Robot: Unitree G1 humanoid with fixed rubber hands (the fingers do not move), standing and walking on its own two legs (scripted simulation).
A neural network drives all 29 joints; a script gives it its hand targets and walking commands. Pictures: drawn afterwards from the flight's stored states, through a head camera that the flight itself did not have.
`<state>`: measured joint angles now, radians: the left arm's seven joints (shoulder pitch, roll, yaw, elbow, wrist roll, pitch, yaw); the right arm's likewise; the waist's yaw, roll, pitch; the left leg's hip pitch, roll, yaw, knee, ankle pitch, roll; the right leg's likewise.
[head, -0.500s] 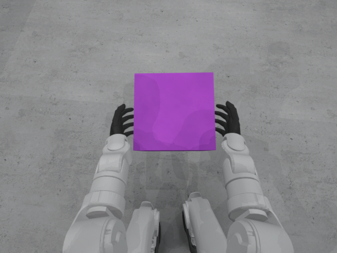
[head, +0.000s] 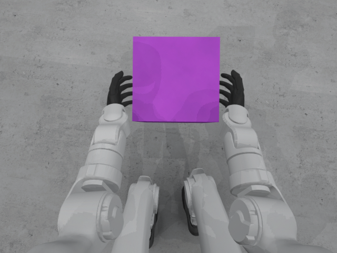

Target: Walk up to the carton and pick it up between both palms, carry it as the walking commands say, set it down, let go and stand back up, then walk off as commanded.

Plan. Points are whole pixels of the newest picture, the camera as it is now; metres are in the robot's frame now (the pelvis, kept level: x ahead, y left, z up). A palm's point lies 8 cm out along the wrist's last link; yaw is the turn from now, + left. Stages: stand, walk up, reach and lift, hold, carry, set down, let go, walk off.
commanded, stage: set down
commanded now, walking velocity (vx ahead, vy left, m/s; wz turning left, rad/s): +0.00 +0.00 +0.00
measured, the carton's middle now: (175, 88) +0.53 -0.03 -0.15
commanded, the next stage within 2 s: none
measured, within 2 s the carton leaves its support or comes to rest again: rests again in 1.96 s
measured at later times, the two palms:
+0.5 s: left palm (124, 104) +0.50 +0.11 -0.17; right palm (221, 102) +0.48 -0.16 -0.15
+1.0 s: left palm (135, 107) +0.51 +0.09 -0.24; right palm (219, 112) +0.48 -0.18 -0.25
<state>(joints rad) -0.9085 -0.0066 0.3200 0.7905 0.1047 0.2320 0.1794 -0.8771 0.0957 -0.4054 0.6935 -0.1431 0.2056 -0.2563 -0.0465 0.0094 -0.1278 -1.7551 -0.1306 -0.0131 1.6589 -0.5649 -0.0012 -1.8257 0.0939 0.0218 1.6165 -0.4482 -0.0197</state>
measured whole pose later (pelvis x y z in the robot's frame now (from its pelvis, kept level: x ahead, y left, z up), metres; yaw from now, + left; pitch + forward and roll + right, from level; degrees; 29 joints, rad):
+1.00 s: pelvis -0.05 +0.00 -0.12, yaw +1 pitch +24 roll +3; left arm -1.48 0.20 0.19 0.96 -0.02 0.30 0.26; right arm -1.38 -0.13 -0.30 0.78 0.03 0.30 -0.35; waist -0.07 0.00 0.51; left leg -1.92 -0.14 0.05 2.08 -0.60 -0.01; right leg -2.01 0.10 0.02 2.04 -0.46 -0.01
